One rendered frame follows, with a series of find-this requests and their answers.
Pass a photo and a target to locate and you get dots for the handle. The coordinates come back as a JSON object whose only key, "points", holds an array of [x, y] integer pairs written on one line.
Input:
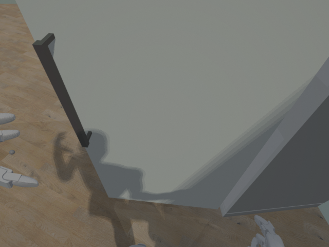
{"points": [[47, 61]]}

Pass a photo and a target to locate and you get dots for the fridge door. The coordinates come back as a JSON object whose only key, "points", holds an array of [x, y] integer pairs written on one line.
{"points": [[180, 95]]}

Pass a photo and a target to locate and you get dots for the robot left hand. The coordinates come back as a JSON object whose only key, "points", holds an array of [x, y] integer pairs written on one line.
{"points": [[7, 177]]}

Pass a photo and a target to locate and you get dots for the robot right hand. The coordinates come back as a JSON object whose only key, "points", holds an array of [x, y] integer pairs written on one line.
{"points": [[270, 239]]}

